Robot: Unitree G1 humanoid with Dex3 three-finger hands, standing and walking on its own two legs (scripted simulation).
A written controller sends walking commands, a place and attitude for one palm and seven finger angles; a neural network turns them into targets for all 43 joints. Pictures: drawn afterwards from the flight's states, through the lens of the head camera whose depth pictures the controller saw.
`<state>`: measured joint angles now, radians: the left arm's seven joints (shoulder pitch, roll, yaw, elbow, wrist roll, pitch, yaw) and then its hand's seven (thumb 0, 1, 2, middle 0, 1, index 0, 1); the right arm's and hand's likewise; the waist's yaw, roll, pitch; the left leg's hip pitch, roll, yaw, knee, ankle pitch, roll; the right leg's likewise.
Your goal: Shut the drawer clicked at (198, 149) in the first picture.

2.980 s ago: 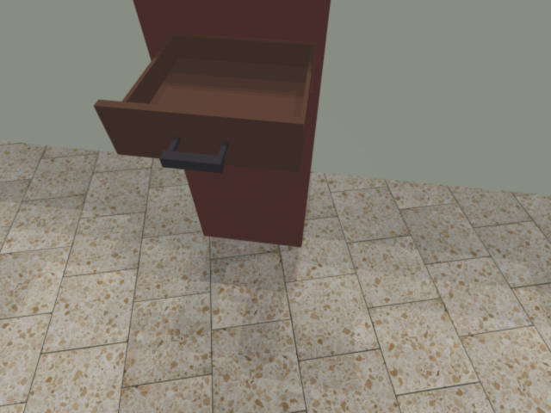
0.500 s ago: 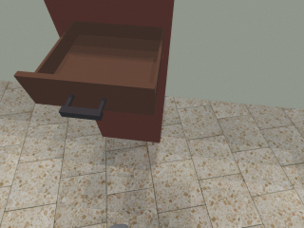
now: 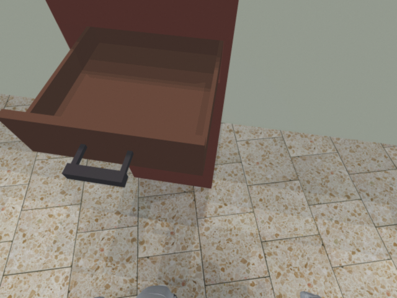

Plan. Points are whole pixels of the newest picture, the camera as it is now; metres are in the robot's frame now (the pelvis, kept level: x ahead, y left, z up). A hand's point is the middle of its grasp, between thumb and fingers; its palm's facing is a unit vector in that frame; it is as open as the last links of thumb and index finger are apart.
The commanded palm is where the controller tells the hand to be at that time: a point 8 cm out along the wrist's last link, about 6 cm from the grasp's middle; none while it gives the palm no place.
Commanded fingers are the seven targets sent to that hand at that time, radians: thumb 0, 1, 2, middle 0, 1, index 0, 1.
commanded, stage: come to a stop and stand still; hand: left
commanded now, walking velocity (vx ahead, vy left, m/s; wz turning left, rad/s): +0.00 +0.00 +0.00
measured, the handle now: (100, 164) +0.33 +0.22 +0.05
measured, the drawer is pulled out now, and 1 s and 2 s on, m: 0.30 0.30 0.30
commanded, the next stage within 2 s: look again from close up in 0.56 s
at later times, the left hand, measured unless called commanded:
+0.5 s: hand out of the picture +0.04 +0.17 -0.17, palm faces -0.02 -0.97 -0.25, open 7.4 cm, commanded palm none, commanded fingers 0.00 0.90 0.90 -0.20 -0.30 -0.20 -0.30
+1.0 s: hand out of the picture +0.02 +0.18 -0.17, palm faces -0.09 -0.96 -0.25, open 7.4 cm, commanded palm none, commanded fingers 0.00 0.90 0.90 -0.20 -0.30 -0.20 -0.30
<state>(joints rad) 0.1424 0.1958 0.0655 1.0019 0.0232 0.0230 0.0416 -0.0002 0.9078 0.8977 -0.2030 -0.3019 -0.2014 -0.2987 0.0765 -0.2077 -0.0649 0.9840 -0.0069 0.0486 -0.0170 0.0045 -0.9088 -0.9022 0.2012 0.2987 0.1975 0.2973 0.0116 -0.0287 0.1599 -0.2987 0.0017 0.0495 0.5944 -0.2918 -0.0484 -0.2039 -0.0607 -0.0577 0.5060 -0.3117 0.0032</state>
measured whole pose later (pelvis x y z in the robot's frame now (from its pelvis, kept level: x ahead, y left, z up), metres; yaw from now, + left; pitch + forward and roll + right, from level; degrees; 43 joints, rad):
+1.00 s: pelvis -0.01 -0.02 +0.00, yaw -4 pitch -1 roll +1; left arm 0.28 0.22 -0.02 1.08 0.01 -0.01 0.02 0.00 0.91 0.90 -0.20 -0.30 -0.20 -0.30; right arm 0.28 -0.22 0.01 1.11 -0.01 -0.01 -0.01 0.01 -0.90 -0.90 0.20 0.30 0.20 0.30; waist -0.01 0.00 0.02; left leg -0.20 0.00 0.05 0.43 -0.21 0.01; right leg -0.15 0.03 0.05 0.46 -0.28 -0.02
